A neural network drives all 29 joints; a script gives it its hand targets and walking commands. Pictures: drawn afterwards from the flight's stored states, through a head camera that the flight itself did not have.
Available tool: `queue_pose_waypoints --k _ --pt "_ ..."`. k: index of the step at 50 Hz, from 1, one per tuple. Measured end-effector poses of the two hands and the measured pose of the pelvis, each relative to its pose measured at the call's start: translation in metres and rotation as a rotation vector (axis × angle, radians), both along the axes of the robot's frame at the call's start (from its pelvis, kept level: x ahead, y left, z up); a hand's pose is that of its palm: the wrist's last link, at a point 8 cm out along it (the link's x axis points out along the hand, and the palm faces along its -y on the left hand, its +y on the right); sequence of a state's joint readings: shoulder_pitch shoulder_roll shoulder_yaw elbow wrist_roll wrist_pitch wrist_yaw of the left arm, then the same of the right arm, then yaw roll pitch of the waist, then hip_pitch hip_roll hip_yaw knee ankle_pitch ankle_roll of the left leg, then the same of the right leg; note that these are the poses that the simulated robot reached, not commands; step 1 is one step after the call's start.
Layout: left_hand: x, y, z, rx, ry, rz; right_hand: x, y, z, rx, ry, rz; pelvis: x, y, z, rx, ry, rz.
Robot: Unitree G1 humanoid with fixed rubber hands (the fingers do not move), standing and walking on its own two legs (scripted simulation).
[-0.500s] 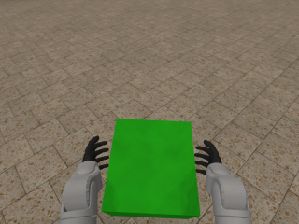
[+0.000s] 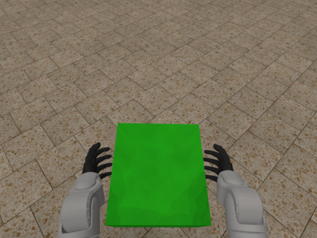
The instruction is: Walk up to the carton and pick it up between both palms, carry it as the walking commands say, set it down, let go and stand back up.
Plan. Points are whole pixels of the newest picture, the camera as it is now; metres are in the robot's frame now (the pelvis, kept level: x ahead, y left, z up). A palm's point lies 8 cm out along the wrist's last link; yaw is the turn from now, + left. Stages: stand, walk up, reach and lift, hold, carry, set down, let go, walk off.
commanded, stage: carry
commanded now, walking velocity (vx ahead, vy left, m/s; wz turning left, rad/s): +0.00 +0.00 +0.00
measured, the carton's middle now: (157, 175) +0.32 +0.01 -0.06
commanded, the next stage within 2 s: none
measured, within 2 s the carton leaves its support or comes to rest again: neither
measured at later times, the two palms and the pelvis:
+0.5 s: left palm (98, 128) +0.43 +0.18 +0.02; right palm (206, 136) +0.40 -0.13 +0.01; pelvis +0.14 +0.04 -0.01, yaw -3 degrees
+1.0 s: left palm (105, 126) +0.44 +0.16 +0.02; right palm (211, 132) +0.42 -0.15 +0.01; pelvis +0.16 +0.01 -0.01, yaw -2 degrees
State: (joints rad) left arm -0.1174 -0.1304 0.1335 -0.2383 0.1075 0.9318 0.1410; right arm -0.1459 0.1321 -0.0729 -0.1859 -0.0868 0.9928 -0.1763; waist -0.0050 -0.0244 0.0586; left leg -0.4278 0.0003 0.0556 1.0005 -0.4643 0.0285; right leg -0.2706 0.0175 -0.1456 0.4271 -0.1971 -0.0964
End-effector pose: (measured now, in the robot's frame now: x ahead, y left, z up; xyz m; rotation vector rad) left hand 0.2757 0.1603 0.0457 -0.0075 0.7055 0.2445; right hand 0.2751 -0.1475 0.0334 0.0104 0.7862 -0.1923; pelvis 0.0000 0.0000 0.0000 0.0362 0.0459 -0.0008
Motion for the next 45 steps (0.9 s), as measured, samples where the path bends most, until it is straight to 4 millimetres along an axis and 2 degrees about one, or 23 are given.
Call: queue_pose_waypoints --k 5,9,12,16,20,21,23,28,32,35,38,41,45 --pt "0.042 0.006 0.031 0.033 -0.097 0.02 0.051 0.007 0.021 0.038 -0.11 0.013 0.04 0.004 0.002 -0.001 0.003 -0.01" --pt "0.075 0.011 0.043 0.023 -0.145 0.002 0.077 0.011 0.032 0.024 -0.159 -0.002 0.076 0.013 -0.003 -0.011 -0.004 -0.026" --pt "0.102 0.013 0.038 0.006 -0.146 -0.035 0.093 0.013 0.033 -0.004 -0.161 -0.027 0.104 0.022 -0.011 -0.032 -0.013 -0.044" --pt "0.132 0.014 0.007 -0.016 -0.032 -0.087 0.111 0.013 0.01 -0.047 -0.051 -0.05 0.128 0.032 -0.013 -0.041 -0.008 -0.046" --pt "0.144 0.014 -0.021 -0.002 0.066 -0.124 0.114 0.014 -0.018 -0.044 0.048 -0.067 0.136 0.04 -0.01 -0.055 -0.009 -0.056" --pt "0.144 0.015 -0.023 -0.012 0.06 -0.114 0.114 0.014 -0.02 -0.032 0.043 -0.08 0.136 0.04 -0.011 -0.05 -0.012 -0.057" --pt "0.146 0.017 -0.022 -0.023 0.019 -0.103 0.117 0.015 -0.019 -0.012 0.0 -0.082 0.138 0.041 -0.012 -0.043 -0.012 -0.054" --pt "0.158 0.022 -0.016 -0.009 -0.019 -0.07 0.139 0.02 -0.017 0.01 -0.037 -0.058 0.151 0.038 -0.009 -0.042 0.02 -0.044" --pt "0.162 0.024 0.01 -0.011 -0.109 -0.026 0.155 0.023 0.006 0.029 -0.126 -0.039 0.164 0.033 -0.01 -0.045 0.027 -0.04" --pt "0.171 0.024 0.019 0.008 -0.133 -0.025 0.168 0.022 0.015 0.008 -0.151 -0.01 0.172 0.028 -0.01 -0.045 0.027 -0.032" --pt "0.174 0.02 0.017 0.017 -0.111 -0.027 0.172 0.019 0.013 -0.01 -0.129 0.008 0.178 0.024 -0.011 -0.043 0.016 -0.028" --pt "0.171 0.015 0.013 0.017 -0.087 -0.033 0.166 0.013 0.008 -0.016 -0.105 0.007 0.179 0.02 -0.013 -0.04 -0.001 -0.028" --pt "0.169 0.006 -0.004 0.03 -0.018 -0.066 0.158 0.005 -0.008 -0.026 -0.036 -0.004 0.173 0.016 -0.014 -0.038 -0.015 -0.027"
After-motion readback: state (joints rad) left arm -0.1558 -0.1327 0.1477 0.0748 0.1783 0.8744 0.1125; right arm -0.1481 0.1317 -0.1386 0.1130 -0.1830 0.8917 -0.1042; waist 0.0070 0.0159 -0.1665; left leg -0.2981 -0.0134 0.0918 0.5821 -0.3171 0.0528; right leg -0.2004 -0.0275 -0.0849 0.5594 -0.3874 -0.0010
